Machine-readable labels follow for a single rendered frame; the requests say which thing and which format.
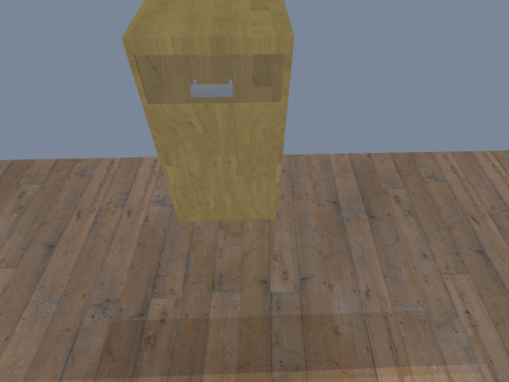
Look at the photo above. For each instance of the handle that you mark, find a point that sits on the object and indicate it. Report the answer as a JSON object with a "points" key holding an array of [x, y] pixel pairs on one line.
{"points": [[211, 90]]}

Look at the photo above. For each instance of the drawer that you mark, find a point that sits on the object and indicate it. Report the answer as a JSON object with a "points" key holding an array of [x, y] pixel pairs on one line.
{"points": [[256, 78]]}

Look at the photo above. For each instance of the cabinet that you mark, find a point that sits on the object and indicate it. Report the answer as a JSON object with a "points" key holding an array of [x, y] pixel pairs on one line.
{"points": [[221, 161]]}

